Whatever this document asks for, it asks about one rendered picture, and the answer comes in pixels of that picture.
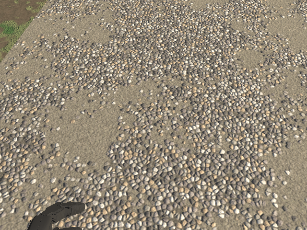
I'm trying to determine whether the left robot hand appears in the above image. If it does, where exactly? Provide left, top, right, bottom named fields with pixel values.
left=27, top=201, right=85, bottom=230

